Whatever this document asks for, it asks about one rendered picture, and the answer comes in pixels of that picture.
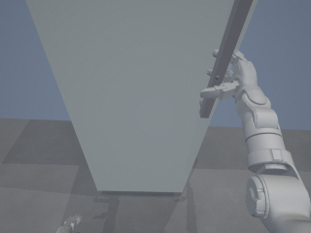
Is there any fridge door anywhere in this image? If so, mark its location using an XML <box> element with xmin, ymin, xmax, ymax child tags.
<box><xmin>25</xmin><ymin>0</ymin><xmax>259</xmax><ymax>192</ymax></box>

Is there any robot left hand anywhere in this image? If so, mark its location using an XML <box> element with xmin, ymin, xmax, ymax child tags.
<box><xmin>56</xmin><ymin>214</ymin><xmax>84</xmax><ymax>233</ymax></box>

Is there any robot right forearm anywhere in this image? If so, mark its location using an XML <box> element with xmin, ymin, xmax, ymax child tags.
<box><xmin>234</xmin><ymin>84</ymin><xmax>311</xmax><ymax>216</ymax></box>

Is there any robot right hand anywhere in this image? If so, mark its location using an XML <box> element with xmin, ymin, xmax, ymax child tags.
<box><xmin>199</xmin><ymin>49</ymin><xmax>258</xmax><ymax>101</ymax></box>

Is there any right robot upper arm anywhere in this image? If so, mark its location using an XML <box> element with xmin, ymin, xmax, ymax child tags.
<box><xmin>245</xmin><ymin>174</ymin><xmax>311</xmax><ymax>233</ymax></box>

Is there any handle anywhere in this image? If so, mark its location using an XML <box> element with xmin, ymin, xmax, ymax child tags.
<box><xmin>199</xmin><ymin>0</ymin><xmax>253</xmax><ymax>118</ymax></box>

